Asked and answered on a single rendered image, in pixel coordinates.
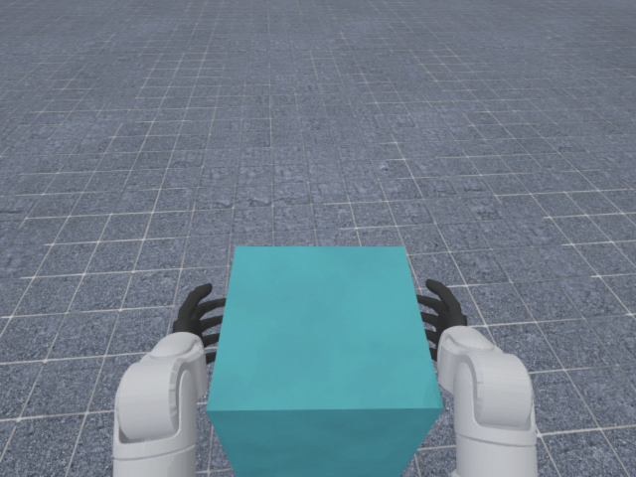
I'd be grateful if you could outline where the robot right hand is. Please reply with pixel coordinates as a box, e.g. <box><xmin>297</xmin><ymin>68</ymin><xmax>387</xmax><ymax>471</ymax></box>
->
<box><xmin>416</xmin><ymin>279</ymin><xmax>468</xmax><ymax>362</ymax></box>

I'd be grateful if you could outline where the right robot forearm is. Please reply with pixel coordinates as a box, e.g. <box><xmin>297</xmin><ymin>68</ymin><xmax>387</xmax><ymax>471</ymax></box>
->
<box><xmin>437</xmin><ymin>326</ymin><xmax>539</xmax><ymax>477</ymax></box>

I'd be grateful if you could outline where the left robot forearm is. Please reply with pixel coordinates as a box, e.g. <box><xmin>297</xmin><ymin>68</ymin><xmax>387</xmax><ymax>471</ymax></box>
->
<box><xmin>112</xmin><ymin>332</ymin><xmax>208</xmax><ymax>477</ymax></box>

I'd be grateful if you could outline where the robot left hand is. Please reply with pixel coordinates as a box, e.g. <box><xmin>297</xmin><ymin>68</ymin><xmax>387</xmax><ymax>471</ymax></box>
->
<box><xmin>172</xmin><ymin>283</ymin><xmax>227</xmax><ymax>364</ymax></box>

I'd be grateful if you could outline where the carton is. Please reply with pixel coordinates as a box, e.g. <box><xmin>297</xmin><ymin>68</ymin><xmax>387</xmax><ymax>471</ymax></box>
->
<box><xmin>206</xmin><ymin>246</ymin><xmax>444</xmax><ymax>477</ymax></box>

